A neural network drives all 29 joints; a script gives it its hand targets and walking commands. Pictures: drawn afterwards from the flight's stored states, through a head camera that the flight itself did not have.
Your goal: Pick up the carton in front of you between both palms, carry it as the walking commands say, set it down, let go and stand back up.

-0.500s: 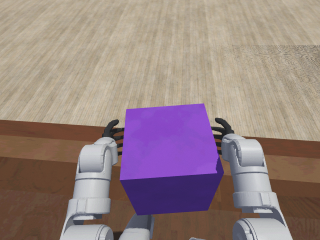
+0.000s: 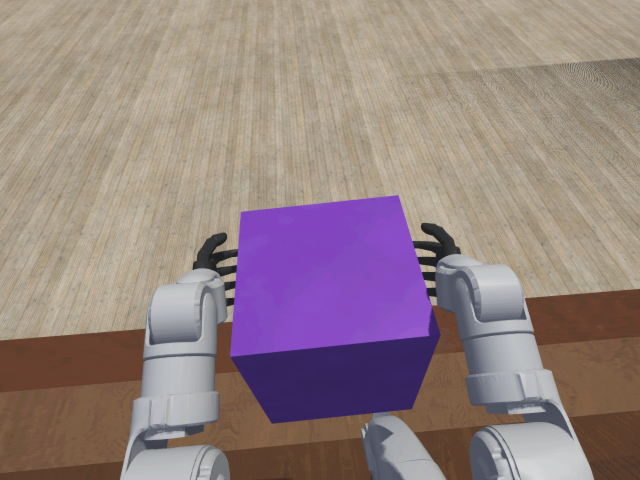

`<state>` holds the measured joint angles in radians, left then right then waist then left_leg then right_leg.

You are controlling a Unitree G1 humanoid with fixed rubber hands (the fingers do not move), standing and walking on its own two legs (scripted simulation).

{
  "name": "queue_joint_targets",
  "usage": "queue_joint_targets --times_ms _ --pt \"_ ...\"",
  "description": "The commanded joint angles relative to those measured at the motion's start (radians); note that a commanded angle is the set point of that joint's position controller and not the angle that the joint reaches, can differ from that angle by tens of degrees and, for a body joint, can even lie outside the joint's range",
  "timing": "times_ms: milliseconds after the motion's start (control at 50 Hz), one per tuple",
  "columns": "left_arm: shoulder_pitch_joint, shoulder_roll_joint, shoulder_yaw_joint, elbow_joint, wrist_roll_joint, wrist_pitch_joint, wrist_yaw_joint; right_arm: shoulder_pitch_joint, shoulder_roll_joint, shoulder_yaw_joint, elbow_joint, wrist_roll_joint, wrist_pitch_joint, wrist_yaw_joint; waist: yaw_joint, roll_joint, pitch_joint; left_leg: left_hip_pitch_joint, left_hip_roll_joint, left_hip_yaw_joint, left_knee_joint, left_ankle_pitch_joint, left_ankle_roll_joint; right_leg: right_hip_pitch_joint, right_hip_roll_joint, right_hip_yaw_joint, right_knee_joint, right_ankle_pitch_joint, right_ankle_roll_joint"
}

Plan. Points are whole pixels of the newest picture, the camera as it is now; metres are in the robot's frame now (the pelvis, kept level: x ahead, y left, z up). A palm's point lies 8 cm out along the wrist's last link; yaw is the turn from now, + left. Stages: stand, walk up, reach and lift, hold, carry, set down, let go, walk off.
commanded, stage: carry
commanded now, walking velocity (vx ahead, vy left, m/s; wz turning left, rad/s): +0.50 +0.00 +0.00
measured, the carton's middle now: (331, 316) +0.33 -0.03 -0.01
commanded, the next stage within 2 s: none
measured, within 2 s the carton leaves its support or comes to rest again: neither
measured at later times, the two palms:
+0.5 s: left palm (234, 193) +0.76 +0.14 -0.14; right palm (358, 186) +0.76 -0.16 -0.16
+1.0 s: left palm (247, 153) +1.18 +0.14 -0.35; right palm (329, 138) +1.21 -0.15 -0.33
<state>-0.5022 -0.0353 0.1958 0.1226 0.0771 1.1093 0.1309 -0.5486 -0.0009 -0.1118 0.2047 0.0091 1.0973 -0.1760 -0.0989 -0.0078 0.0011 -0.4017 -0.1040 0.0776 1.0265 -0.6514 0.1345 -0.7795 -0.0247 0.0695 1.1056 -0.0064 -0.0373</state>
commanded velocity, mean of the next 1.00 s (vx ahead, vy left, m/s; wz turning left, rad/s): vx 0.50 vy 0.00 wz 0.00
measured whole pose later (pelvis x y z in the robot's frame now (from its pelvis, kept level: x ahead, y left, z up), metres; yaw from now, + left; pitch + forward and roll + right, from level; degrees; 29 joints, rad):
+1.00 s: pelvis +0.84 -0.03 -0.45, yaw -1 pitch +1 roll -1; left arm -0.56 -0.04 0.14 0.08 0.06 1.09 0.23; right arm -0.59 0.03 -0.19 0.14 -0.03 1.03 -0.16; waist 0.07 -0.04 0.00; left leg -0.55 -0.09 0.03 1.76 -0.61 0.06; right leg -0.42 0.12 -0.06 0.69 -0.33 -0.12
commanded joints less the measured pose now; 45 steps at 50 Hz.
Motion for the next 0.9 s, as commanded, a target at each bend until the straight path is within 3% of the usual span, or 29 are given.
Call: queue_joint_targets --times_ms 0,60,80,100,120,140,160,180,200,240,260,320,340,380,440,460,480,500,520,540,560,580,640,700,740,820,840,860,880 --pt "-0.765 -1.055 -0.653 -0.169 -0.406 -0.068 -0.216 -0.818 1.182 0.637 -0.259 0.497 -0.059 0.303 0.005 0.031 -0.386 0.174 0.131 -0.275 -0.108 0.481 0.055 0.133 0.068 -0.13 -0.321 0.35 0.002" --pt "-0.774 -1.041 -0.68 -0.219 -0.424 -0.044 -0.2 -0.747 1.145 0.609 -0.254 0.475 -0.053 0.293 -0.001 0.129 -0.342 0.138 0.112 -0.183 -0.019 0.558 0.021 0.319 0.09 -0.187 -0.542 0.412 -0.005" --pt "-0.744 -1.026 -0.677 -0.197 -0.417 -0.037 -0.197 -0.718 1.136 0.594 -0.234 0.458 -0.051 0.289 0.072 0.199 -0.441 0.098 0.125 -0.119 0.154 0.672 -0.012 0.536 0.102 -0.234 -0.4 0.566 -0.038" --pt "-0.713 -1.013 -0.68 -0.194 -0.419 -0.034 -0.2 -0.662 1.125 0.597 -0.207 0.436 -0.048 0.29 0.171 0.19 -0.525 0.078 0.147 -0.054 0.314 0.865 -0.043 0.699 0.095 -0.226 -0.444 0.497 -0.063" --pt "-0.69 -0.989 -0.675 -0.182 -0.414 -0.033 -0.206 -0.651 1.131 0.596 -0.188 0.414 -0.044 0.291 0.292 0.033 -0.51 -0.041 0.156 -0.027 0.543 1.014 -0.084 0.873 0.083 -0.206 -0.538 0.403 -0.088" --pt "-0.67 -0.979 -0.669 -0.167 -0.417 -0.027 -0.221 -0.659 1.12 0.588 -0.185 0.384 -0.045 0.287 0.359 -0.1 -0.394 -0.239 0.053 -0.023 0.898 0.354 -0.106 0.918 -0.04 -0.041 -0.624 0.302 -0.173" --pt "-0.685 -0.977 -0.678 -0.117 -0.428 -0.021 -0.23 -0.666 1.083 0.546 -0.147 0.352 -0.024 0.279 0.243 -0.245 -0.424 -0.57 -0.009 -0.111 0.995 -0.102 -0.124 1.191 -0.181 0.176 -0.356 0.727 -0.192" --pt "-0.662 -1.002 -0.69 -0.054 -0.461 -0.017 -0.239 -0.597 1.014 0.492 -0.096 0.308 -0.016 0.269 0.2 -0.149 -0.435 -0.639 0.034 -0.169 0.834 -0.001 -0.091 1.182 -0.229 0.306 -0.39 0.718 -0.199" --pt "-0.698 -1.032 -0.699 -0.047 -0.489 -0.023 -0.249 -0.58 0.985 0.466 -0.096 0.271 -0.017 0.263 0.189 -0.042 -0.412 -0.685 0.086 -0.192 0.624 0.141 -0.085 1.103 -0.194 0.303 -0.379 0.414 -0.189" --pt "-0.778 -1.106 -0.712 -0.056 -0.535 -0.049 -0.265 -0.593 1.001 0.44 -0.1 0.237 -0.027 0.264 0.169 -0.022 -0.43 -0.595 0.124 -0.207 0.387 0.246 -0.118 0.858 -0.263 0.491 -0.379 0.311 -0.304" --pt "-0.828 -1.151 -0.725 -0.059 -0.559 -0.056 -0.272 -0.629 1.007 0.434 -0.115 0.229 -0.037 0.269 0.179 0.028 -0.398 -0.521 0.124 -0.181 0.228 0.232 -0.127 0.757 -0.248 0.509 -0.404 0.277 -0.308" --pt "-0.872 -1.218 -0.741 -0.067 -0.599 -0.087 -0.284 -0.68 1.073 0.472 -0.144 0.255 -0.081 0.276 0.179 -0.052 -0.418 -0.459 0.125 -0.107 0.267 0.491 -0.095 0.711 -0.196 0.377 -0.301 0.331 -0.207" --pt "-0.86 -1.232 -0.74 -0.077 -0.607 -0.094 -0.283 -0.703 1.084 0.499 -0.186 0.266 -0.092 0.275 0.211 0.034 -0.409 -0.51 0.112 -0.118 -0.003 0.755 -0.089 0.753 -0.063 0.273 -0.18 0.095 -0.15" --pt "-0.857 -1.226 -0.734 -0.113 -0.608 -0.104 -0.28 -0.71 1.094 0.53 -0.229 0.281 -0.102 0.26 0.231 0.013 -0.417 -0.312 0.055 -0.01 -0.216 1.044 -0.094 0.638 0.021 0.126 -0.101 -0.037 -0.13" --pt "-0.782 -1.186 -0.725 -0.147 -0.584 -0.111 -0.264 -0.754 1.076 0.584 -0.343 0.295 -0.091 0.238 0.213 -0.13 -0.366 0.046 0.046 0.026 -0.47 1.084 -0.089 0.492 0.029 0.027 -0.082 -0.046 -0.106" --pt "-0.742 -1.167 -0.721 -0.143 -0.569 -0.109 -0.258 -0.753 1.059 0.592 -0.359 0.305 -0.083 0.234 0.103 -0.206 -0.484 0.282 0.027 0.082 -0.282 1.242 -0.052 0.432 -0.016 -0.053 0.107 0.124 -0.071" --pt "-0.7 -1.157 -0.728 -0.149 -0.558 -0.102 -0.256 -0.688 1.036 0.595 -0.365 0.31 -0.078 0.23 -0.009 -0.122 -0.563 0.459 0.021 0.06 -0.348 1.181 -0.032 0.386 -0.023 -0.112 0.279 0.319 -0.036" --pt "-0.723 -1.139 -0.735 -0.17 -0.544 -0.104 -0.25 -0.663 1.017 0.608 -0.37 0.321 -0.07 0.237 -0.139 0.006 -0.506 0.558 0.091 0.001 -0.468 1.125 0.042 0.267 0.007 -0.151 0.645 0.201 0.014" --pt "-0.712 -1.119 -0.712 -0.151 -0.511 -0.1 -0.242 -0.658 0.993 0.609 -0.347 0.336 -0.056 0.247 -0.146 0.141 -0.385 0.574 0.184 -0.104 -0.498 1.104 0.076 0.119 0.136 -0.168 0.885 -0.526 0.018" --pt "-0.678 -1.052 -0.66 -0.124 -0.472 -0.078 -0.228 -0.628 0.979 0.616 -0.279 0.35 -0.043 0.254 0.006 0.245 -0.494 0.832 0.335 -0.395 -0.273 1.397 0.118 -0.119 0.131 0.02 0.858 -0.708 0.033" --pt "-0.596 -0.966 -0.61 -0.099 -0.412 -0.063 -0.214 -0.625 1.024 0.651 -0.244 0.393 -0.038 0.261 0.016 0.147 -0.517 0.761 0.367 -0.555 -0.339 1.148 0.149 -0.13 0.083 0.031 0.7 -0.639 0.009" --pt "-0.609 -0.945 -0.58 -0.09 -0.378 -0.057 -0.206 -0.641 1.054 0.652 -0.235 0.419 -0.032 0.269 0.026 0.033 -0.454 0.639 0.313 -0.513 -0.31 0.986 0.125 -0.151 0.032 0.041 0.516 -0.578 0.001" --pt "-0.623 -0.945 -0.535 -0.086 -0.325 -0.071 -0.216 -0.708 1.158 0.679 -0.181 0.48 -0.05 0.299 0.015 -0.068 -0.503 0.441 0.386 -0.749 -0.34 0.832 0.214 -0.108 0.026 0.087 0.223 -0.43 0.032" --pt "-0.73 -1.008 -0.572 -0.133 -0.335 -0.107 -0.227 -0.798 1.228 0.684 -0.178 0.512 -0.071 0.322 0.031 0.049 -0.469 0.373 0.341 -0.62 -0.265 1.042 0.135 -0.068 0.024 0.02 0.223 -0.233 0.01" --pt "-0.776 -1.04 -0.61 -0.174 -0.359 -0.124 -0.222 -0.793 1.254 0.675 -0.178 0.518 -0.083 0.325 -0.021 0.007 -0.452 0.416 0.149 -0.41 -0.074 0.776 0.037 -0.115 0.037 -0.02 -0.108 0.096 -0.012" --pt "-0.826 -1.039 -0.688 -0.284 -0.395 -0.117 -0.197 -0.724 1.225 0.644 -0.208 0.502 -0.079 0.317 -0.036 0.085 -0.39 0.198 0.054 -0.214 -0.048 0.672 0.026 0.283 0.112 -0.174 -0.532 0.371 0.016" --pt "-0.838 -1.028 -0.695 -0.303 -0.404 -0.108 -0.191 -0.684 1.201 0.632 -0.2 0.489 -0.077 0.31 -0.016 0.16 -0.398 0.161 0.049 -0.172 0.038 0.633 0.013 0.394 0.111 -0.193 -0.591 0.448 0.002" --pt "-0.835 -1.002 -0.695 -0.306 -0.403 -0.104 -0.186 -0.664 1.186 0.616 -0.189 0.479 -0.074 0.306 0.064 0.195 -0.507 0.081 0.084 -0.119 0.198 0.77 -0.017 0.647 0.126 -0.228 -0.421 0.616 -0.035" --pt "-0.777 -0.989 -0.702 -0.289 -0.405 -0.095 -0.185 -0.597 1.175 0.615 -0.164 0.458 -0.062 0.304 0.184 0.111 -0.566 0.008 0.12 -0.075 0.355 0.975 -0.064 0.834 0.113 -0.198 -0.474 0.498 -0.049"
